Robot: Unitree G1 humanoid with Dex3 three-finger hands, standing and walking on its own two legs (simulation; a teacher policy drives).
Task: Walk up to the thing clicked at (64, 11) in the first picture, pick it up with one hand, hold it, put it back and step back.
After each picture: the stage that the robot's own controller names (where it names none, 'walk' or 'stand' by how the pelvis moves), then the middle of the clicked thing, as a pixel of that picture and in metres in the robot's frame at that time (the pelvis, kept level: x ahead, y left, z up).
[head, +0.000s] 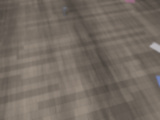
stand; (65, 11) +2.06 +0.22 -0.72
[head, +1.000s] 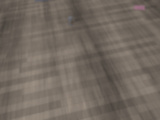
walk; (70, 20) +1.91 +0.28 -0.72
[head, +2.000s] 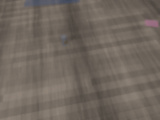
walk; (64, 40) +1.30 +0.28 -0.71
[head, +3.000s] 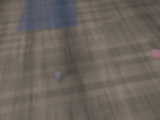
walk; (58, 77) +0.88 +0.28 -0.72
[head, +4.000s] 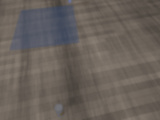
walk; (59, 110) +0.56 +0.24 -0.71
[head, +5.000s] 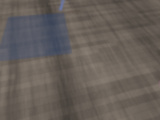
stand; out of the picture +0.43 +0.21 -0.71
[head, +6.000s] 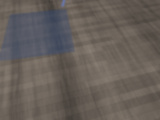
stand; out of the picture +0.39 +0.20 -0.72
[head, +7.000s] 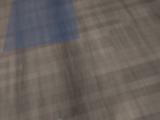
walk; out of the picture +0.34 +0.24 -0.71
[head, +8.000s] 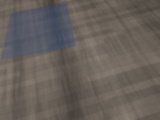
walk; out of the picture +0.38 +0.26 -0.70
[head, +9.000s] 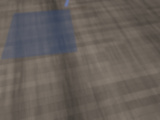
stand; out of the picture +0.39 +0.19 -0.72
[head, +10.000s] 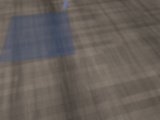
stand; out of the picture +0.38 +0.19 -0.73
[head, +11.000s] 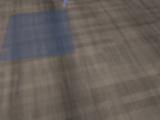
stand; out of the picture +0.37 +0.20 -0.73
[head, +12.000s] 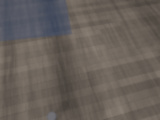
go down; (52, 118) +0.39 +0.19 -0.69
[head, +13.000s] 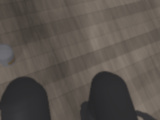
go down; (5, 56) +0.43 +0.25 -0.28
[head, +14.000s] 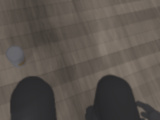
close in; (16, 57) +0.44 +0.25 -0.29
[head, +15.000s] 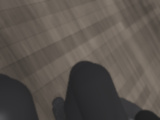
close in; out of the picture +0.42 +0.29 -0.22
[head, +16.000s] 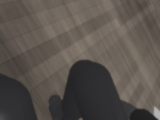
close; out of the picture +0.41 +0.29 -0.22
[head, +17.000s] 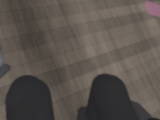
lift; out of the picture +0.36 +0.28 -0.11
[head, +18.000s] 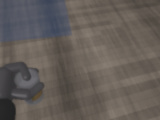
hold; (30, 87) +0.32 +0.17 +0.03
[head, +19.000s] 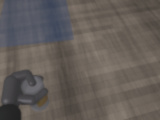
hold; (36, 94) +0.31 +0.17 -0.01
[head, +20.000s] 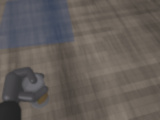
hold; (36, 91) +0.32 +0.17 +0.00
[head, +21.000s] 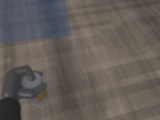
crouch; (36, 89) +0.34 +0.17 -0.03
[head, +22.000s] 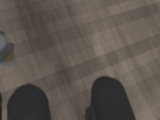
lower; (0, 51) +0.45 +0.24 -0.11
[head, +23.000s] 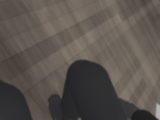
lower; out of the picture +0.41 +0.30 -0.22
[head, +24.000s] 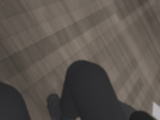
lower; out of the picture +0.41 +0.30 -0.23
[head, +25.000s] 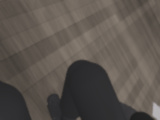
lower; out of the picture +0.41 +0.30 -0.23
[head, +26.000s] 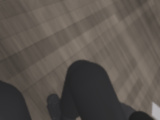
lower; out of the picture +0.41 +0.30 -0.23
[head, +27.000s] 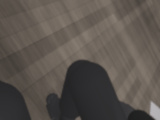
draw back; out of the picture +0.41 +0.30 -0.23
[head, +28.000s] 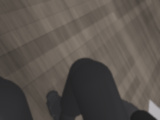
withdraw; out of the picture +0.40 +0.29 -0.22
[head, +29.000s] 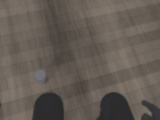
walk; (41, 77) +0.43 +0.22 -0.44
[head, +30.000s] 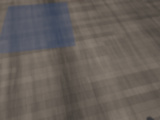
stand; out of the picture +0.37 +0.18 -0.66
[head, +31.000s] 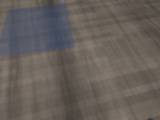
stand; out of the picture +0.38 +0.19 -0.67
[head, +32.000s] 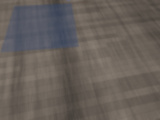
stand; out of the picture +0.38 +0.19 -0.69
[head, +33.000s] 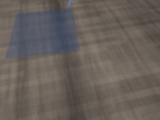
stand; out of the picture +0.39 +0.19 -0.72
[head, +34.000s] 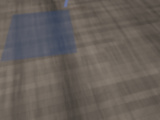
stand; out of the picture +0.35 +0.20 -0.73
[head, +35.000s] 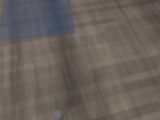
walk; (57, 116) +0.39 +0.17 -0.70
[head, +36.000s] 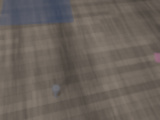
walk; (56, 90) +0.61 +0.16 -0.71
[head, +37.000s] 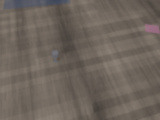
walk; (55, 56) +0.93 +0.27 -0.69
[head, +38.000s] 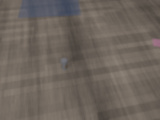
stand; (64, 64) +0.97 +0.18 -0.70
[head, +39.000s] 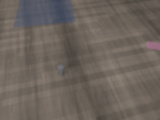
stand; (61, 70) +0.96 +0.19 -0.72
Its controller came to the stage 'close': yes
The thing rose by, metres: 0.70
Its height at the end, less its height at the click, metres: +0.00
